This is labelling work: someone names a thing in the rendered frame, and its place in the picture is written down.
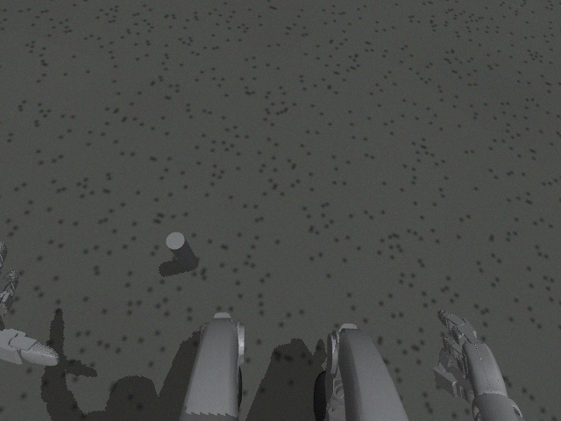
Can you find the right robot arm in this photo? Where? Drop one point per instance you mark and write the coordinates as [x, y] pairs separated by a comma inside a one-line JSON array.
[[495, 407]]

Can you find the left robot hand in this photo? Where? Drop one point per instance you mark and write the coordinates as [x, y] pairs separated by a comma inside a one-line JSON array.
[[15, 346]]

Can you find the can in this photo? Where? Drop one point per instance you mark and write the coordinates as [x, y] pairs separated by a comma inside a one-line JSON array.
[[181, 249]]

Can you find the right robot hand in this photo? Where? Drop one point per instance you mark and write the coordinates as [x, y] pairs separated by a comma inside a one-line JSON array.
[[479, 373]]

